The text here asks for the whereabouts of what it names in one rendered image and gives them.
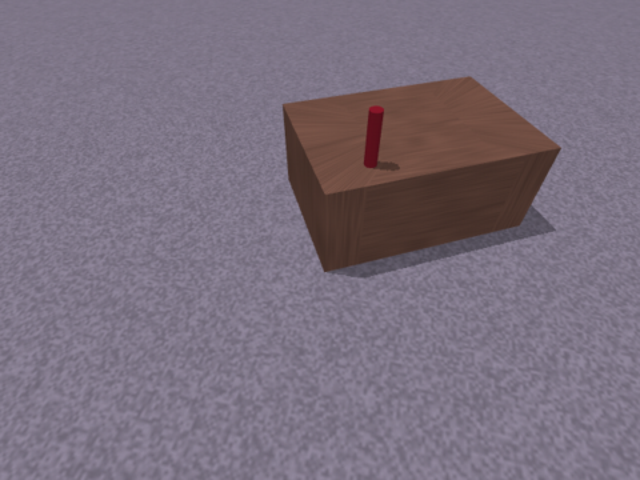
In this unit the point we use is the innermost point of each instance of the can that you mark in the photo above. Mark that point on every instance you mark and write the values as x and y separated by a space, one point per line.
374 127

